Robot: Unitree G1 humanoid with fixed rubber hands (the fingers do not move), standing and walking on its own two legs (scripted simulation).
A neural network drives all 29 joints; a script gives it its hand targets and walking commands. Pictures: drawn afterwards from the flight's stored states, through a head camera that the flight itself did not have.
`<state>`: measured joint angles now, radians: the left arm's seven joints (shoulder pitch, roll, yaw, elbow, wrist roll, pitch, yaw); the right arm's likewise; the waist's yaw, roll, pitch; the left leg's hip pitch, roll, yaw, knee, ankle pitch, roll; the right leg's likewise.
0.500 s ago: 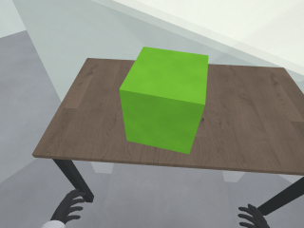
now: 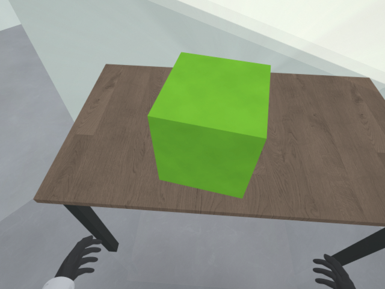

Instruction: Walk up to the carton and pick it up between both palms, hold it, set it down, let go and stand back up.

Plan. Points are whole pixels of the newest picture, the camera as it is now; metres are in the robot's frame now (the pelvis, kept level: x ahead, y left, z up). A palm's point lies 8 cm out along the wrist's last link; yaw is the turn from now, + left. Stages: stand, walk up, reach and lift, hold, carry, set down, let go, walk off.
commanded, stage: stand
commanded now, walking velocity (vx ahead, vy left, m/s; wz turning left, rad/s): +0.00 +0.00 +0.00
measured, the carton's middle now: (211, 125) +0.52 -0.03 +0.00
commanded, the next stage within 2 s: none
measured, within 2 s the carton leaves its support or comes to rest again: neither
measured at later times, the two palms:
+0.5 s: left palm (66, 277) +0.15 +0.27 -0.07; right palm out of the picture +0.11 -0.30 -0.09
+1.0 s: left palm (64, 283) +0.14 +0.27 -0.07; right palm out of the picture +0.10 -0.30 -0.09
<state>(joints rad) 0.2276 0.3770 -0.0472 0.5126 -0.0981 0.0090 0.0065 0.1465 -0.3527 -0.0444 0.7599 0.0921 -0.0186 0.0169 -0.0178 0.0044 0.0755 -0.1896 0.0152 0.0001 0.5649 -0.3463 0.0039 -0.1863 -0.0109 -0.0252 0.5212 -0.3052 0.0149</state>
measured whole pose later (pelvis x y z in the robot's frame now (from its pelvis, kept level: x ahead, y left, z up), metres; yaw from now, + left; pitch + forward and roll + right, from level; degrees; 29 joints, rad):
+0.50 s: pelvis +0.00 +0.00 +0.00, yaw +0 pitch -2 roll -1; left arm 0.23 0.38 -0.05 0.54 -0.10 0.01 0.01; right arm 0.17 -0.35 -0.04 0.83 0.09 -0.01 0.02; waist -0.02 0.00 0.05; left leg -0.19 0.02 0.00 0.56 -0.34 0.00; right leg -0.19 -0.01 -0.03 0.52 -0.30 0.01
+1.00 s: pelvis -0.01 +0.00 +0.00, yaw +0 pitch -2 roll -1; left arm 0.23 0.38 -0.05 0.56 -0.10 0.00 0.01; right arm 0.17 -0.35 -0.04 0.85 0.09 -0.02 0.02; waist -0.02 0.00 0.04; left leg -0.19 0.02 0.00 0.56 -0.34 0.00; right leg -0.19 -0.01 -0.02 0.52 -0.30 0.01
